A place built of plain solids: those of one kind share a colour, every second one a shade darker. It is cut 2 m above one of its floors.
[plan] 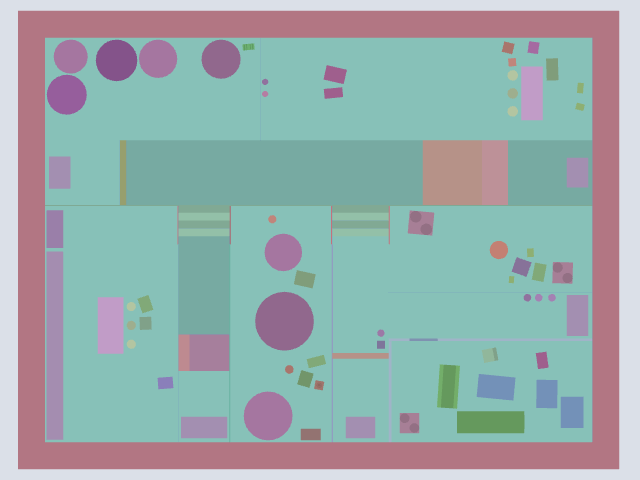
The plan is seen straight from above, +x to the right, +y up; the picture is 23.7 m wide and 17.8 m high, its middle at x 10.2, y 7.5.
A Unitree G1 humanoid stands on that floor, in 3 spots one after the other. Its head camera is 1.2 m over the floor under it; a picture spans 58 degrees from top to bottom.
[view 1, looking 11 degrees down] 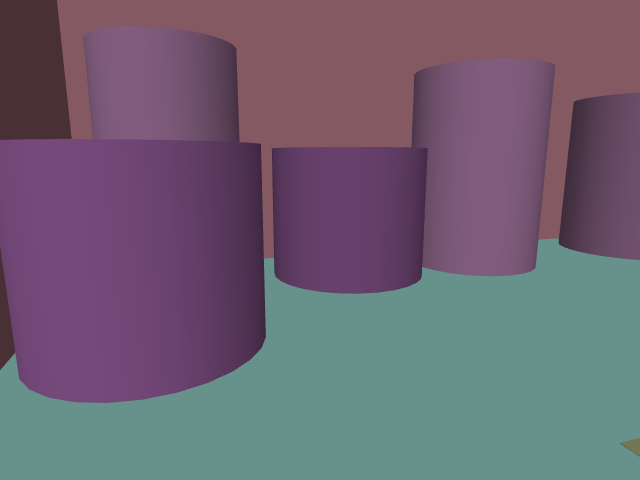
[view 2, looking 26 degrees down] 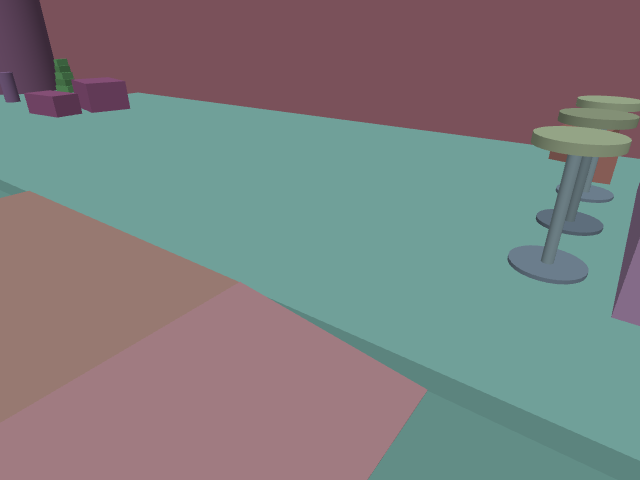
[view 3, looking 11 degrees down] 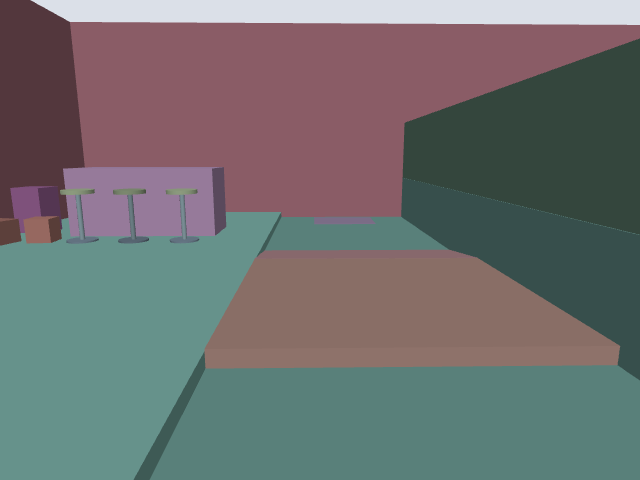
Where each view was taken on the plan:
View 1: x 1.08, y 10.00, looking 73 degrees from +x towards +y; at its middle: tank_low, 3.80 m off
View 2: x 17.55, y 10.00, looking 126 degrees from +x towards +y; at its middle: floor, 2.51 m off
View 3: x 11.70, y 10.58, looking -1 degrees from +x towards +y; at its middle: floor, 6.29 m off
